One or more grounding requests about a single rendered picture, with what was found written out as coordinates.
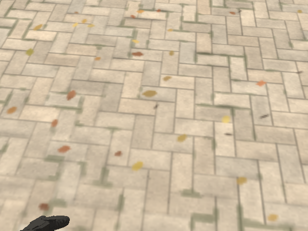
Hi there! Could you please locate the left robot hand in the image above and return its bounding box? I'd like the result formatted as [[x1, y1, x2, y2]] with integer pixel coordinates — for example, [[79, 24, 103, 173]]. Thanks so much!
[[20, 216, 70, 231]]

